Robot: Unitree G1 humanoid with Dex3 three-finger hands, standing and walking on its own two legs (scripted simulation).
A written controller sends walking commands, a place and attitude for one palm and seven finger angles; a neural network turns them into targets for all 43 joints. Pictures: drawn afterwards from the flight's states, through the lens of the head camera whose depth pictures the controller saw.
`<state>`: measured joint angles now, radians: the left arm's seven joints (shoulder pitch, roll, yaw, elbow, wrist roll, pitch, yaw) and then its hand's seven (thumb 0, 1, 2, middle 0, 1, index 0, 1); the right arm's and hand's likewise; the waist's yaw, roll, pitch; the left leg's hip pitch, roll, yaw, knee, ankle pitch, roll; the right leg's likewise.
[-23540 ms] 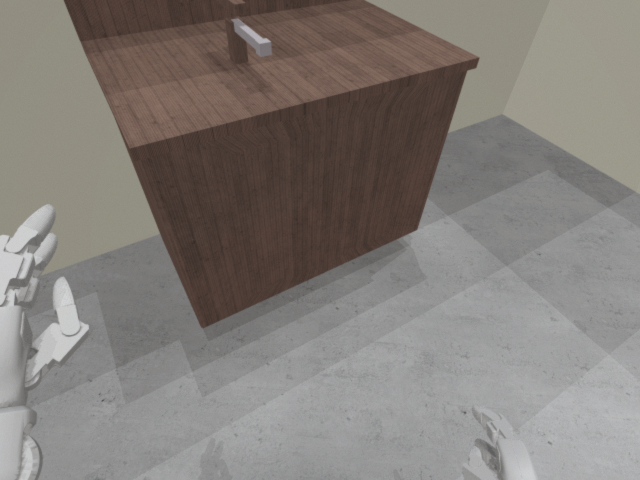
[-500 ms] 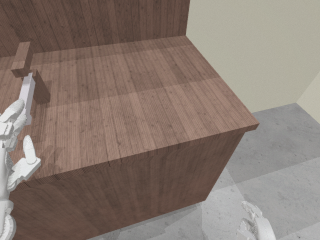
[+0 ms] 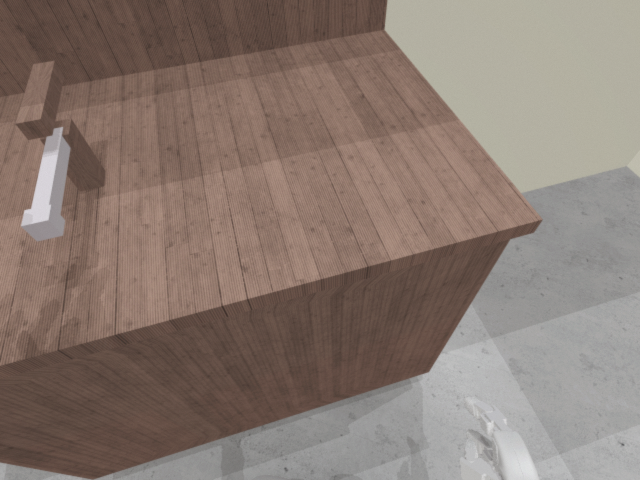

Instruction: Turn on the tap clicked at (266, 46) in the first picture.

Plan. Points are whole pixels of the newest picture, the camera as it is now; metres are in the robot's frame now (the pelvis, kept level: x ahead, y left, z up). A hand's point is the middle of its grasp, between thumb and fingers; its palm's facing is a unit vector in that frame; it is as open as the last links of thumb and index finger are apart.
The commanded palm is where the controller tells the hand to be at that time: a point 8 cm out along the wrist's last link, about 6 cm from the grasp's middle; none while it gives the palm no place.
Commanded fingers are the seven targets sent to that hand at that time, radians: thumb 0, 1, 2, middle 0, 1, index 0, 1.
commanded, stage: come to a stop and stand still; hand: left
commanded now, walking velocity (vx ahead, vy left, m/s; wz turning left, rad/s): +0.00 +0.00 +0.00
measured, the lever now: (44, 223) +0.33 +0.36 +0.14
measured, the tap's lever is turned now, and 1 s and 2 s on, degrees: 0 0 0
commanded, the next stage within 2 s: look again from close up in 1.10 s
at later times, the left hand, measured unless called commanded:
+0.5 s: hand out of the picture +0.21 +0.31 +0.18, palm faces +0.43 -0.79 -0.42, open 7.4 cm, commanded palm +0.15 +0.33 +0.18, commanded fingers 0.00 0.90 0.90 -0.20 -0.30 -0.20 -0.30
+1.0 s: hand out of the picture +0.19 +0.36 +0.16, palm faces +0.41 -0.85 -0.34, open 7.4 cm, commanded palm +0.13 +0.39 +0.18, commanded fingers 0.00 0.90 0.90 -0.20 -0.30 -0.20 -0.30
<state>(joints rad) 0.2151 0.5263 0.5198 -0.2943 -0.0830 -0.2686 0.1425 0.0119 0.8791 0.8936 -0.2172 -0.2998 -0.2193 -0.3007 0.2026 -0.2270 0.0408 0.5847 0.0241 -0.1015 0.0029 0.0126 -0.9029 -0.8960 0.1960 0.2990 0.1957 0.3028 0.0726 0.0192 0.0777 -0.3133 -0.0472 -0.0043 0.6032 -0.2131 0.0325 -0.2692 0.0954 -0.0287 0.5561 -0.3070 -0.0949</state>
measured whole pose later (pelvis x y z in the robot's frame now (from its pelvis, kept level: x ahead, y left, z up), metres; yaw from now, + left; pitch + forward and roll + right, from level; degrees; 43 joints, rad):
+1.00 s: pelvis -0.03 +0.11 +0.01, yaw -1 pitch -3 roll -1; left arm 0.38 0.30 0.32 -0.40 -0.02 -0.14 0.12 0.01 0.89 0.90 -0.21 -0.30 -0.21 -0.30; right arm 0.19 -0.17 0.06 0.57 0.01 -0.09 -0.01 0.01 -0.90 -0.90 0.20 0.30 0.20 0.30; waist 0.05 0.01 0.05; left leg -0.23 -0.05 0.03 0.44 -0.17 0.07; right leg -0.18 -0.02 0.01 0.41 -0.19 0.02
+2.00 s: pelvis -0.03 +0.10 +0.01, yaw -1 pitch -2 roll -2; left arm 0.44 0.38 0.33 -0.42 -0.02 -0.19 0.07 0.01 0.88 0.89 -0.22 -0.30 -0.22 -0.30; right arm 0.23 -0.19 0.02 0.56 0.02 -0.10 -0.04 0.01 -0.90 -0.90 0.20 0.30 0.20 0.30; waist 0.02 -0.03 0.05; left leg -0.26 -0.03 0.02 0.49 -0.20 0.06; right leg -0.20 0.01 0.00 0.44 -0.21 0.01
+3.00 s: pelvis -0.01 +0.09 +0.01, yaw +1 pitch -1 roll -2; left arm 0.37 0.39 0.36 -0.46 0.00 -0.18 0.09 0.01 0.88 0.89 -0.21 -0.30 -0.21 -0.30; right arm 0.20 -0.20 0.01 0.57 0.01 -0.10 -0.04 0.01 -0.90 -0.90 0.20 0.30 0.20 0.30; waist 0.05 -0.01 0.07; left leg -0.24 -0.03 -0.02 0.47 -0.20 0.04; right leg -0.15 0.01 -0.04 0.38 -0.21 0.01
